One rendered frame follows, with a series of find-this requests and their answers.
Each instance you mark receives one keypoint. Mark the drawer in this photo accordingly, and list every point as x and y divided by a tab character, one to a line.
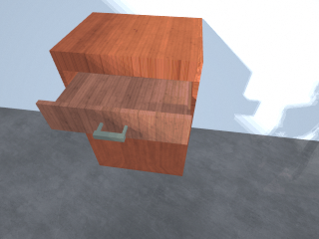
153	109

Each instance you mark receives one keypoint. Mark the cabinet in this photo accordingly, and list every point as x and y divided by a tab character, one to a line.
135	45

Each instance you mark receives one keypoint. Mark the handle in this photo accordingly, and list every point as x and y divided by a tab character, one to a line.
111	136

